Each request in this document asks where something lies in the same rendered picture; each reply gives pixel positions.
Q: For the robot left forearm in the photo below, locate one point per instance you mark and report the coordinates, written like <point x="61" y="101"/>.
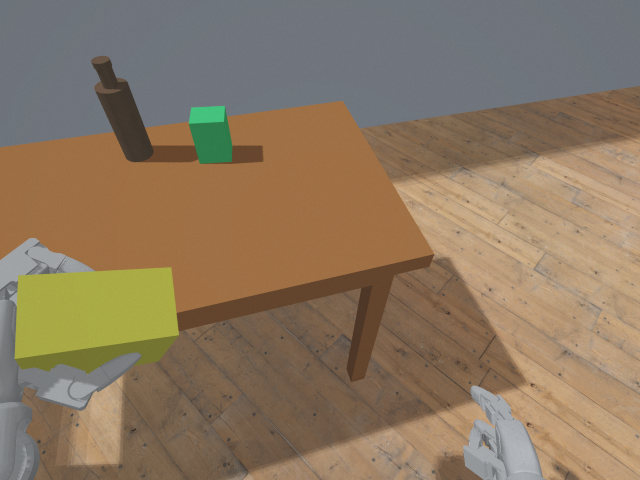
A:
<point x="19" y="453"/>

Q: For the right robot hand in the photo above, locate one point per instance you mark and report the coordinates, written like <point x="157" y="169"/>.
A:
<point x="510" y="447"/>

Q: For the left robot hand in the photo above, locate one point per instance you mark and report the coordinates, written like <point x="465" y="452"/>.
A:
<point x="63" y="385"/>

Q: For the sponge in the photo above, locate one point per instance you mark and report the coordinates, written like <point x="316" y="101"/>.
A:
<point x="85" y="319"/>

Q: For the table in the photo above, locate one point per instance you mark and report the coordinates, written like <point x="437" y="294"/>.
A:
<point x="304" y="210"/>

